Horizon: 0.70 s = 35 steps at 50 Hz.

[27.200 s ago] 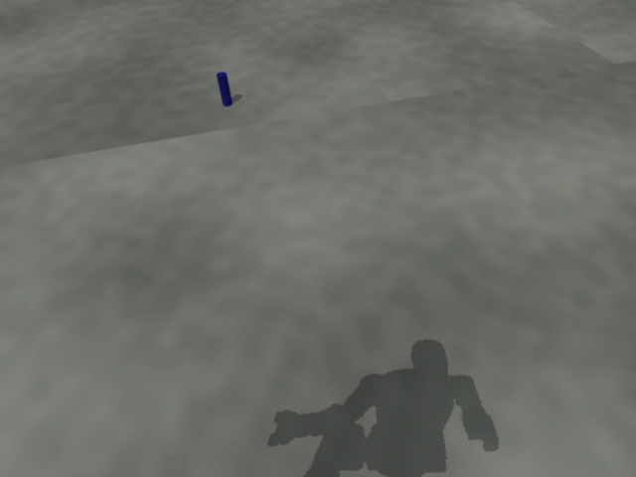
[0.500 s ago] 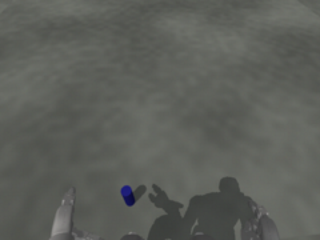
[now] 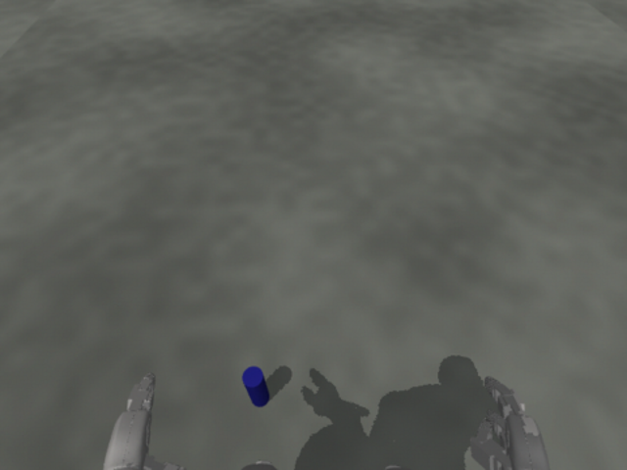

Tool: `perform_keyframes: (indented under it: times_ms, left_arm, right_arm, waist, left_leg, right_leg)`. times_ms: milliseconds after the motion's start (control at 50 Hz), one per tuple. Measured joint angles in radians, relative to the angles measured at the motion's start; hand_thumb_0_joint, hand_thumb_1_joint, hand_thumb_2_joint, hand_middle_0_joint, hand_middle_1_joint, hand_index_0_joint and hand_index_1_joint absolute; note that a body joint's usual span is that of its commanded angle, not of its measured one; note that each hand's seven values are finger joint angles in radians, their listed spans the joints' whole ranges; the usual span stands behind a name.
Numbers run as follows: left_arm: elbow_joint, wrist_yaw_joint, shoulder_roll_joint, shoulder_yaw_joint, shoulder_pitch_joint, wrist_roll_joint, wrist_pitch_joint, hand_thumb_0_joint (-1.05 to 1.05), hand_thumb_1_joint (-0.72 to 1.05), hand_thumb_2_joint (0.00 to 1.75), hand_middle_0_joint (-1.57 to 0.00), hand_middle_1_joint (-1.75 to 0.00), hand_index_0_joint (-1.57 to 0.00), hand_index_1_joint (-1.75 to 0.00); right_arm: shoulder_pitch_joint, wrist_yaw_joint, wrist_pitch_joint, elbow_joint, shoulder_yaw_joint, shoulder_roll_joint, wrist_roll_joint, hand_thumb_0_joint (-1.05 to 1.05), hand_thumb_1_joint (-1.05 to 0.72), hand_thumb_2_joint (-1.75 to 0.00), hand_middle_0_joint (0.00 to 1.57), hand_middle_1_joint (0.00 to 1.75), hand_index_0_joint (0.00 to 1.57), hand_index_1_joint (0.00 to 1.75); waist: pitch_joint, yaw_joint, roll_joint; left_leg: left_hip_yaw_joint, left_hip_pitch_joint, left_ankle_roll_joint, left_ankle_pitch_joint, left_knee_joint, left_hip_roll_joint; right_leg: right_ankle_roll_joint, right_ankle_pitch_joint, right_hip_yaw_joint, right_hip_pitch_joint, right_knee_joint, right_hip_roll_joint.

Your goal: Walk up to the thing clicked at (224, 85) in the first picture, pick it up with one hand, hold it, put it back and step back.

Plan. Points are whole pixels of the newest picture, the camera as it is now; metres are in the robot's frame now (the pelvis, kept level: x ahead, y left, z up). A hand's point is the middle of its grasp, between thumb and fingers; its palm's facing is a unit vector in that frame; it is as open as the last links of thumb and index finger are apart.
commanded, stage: home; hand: left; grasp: from the side
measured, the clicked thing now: (256, 387) +0.42 +0.18 -0.63
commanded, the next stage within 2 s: stand in 1.22 s
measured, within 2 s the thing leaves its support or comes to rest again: neither
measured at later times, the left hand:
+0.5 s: hand (187, 448) +0.17 +0.17 -0.06, palm faces +0.10 -0.95 -0.28, open 17.5 cm
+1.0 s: hand (188, 452) +0.16 +0.17 -0.06, palm faces +0.10 -0.95 -0.28, open 17.5 cm
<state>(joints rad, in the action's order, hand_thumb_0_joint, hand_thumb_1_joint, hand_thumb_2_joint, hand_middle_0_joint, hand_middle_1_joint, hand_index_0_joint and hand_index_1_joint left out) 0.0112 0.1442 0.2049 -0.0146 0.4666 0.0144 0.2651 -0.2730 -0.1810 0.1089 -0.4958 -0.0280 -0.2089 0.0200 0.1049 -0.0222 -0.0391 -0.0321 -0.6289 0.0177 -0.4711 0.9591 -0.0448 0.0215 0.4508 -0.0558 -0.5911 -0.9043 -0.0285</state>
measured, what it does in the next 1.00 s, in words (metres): stands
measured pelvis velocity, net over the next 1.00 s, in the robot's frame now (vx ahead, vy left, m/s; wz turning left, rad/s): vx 0.00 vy -0.01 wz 0.00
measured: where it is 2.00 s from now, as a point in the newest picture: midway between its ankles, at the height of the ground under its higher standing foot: outside the picture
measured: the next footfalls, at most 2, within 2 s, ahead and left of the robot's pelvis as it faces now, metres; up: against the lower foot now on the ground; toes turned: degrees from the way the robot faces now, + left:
none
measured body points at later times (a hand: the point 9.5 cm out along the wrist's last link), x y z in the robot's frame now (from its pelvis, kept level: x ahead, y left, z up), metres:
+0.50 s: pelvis +0.00 -0.01 +0.00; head +0.02 -0.01 +0.45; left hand +0.16 +0.22 -0.04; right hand +0.16 -0.25 -0.07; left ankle +0.01 +0.13 -0.69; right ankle +0.00 -0.14 -0.69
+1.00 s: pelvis +0.00 -0.01 +0.00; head +0.02 -0.01 +0.45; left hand +0.15 +0.22 -0.04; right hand +0.16 -0.25 -0.07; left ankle +0.01 +0.13 -0.69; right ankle +0.00 -0.14 -0.69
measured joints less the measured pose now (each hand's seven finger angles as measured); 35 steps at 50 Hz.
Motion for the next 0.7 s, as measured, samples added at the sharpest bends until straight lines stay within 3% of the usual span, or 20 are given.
perform_keyframes:
  times_ms: [700]
  left_arm:
    - [-0.027, -0.011, -0.011, 0.002, -0.011, 0.001, 0.011, -0.01, -0.55, 0.05, -0.06, -0.06, -0.06, -0.05]
  right_arm:
    - [0.009, -0.002, 0.015, -0.015, 0.002, 0.001, -0.004, 0.01, -0.90, -0.90, 0.20, 0.30, 0.20, 0.30]
  waist:
    - [-0.004, 0.002, -0.002]
  left_leg:
    - [0.001, 0.019, 0.008, 0.011, -0.018, -0.003]
  right_leg:
    - [-0.008, -0.004, 0.002, 0.011, 0.004, 0.004]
